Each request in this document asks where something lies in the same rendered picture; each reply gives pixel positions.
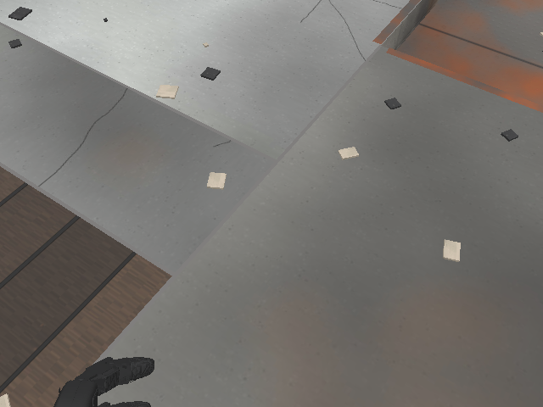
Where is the robot left hand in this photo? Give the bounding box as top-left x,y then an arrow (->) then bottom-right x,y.
54,357 -> 154,407

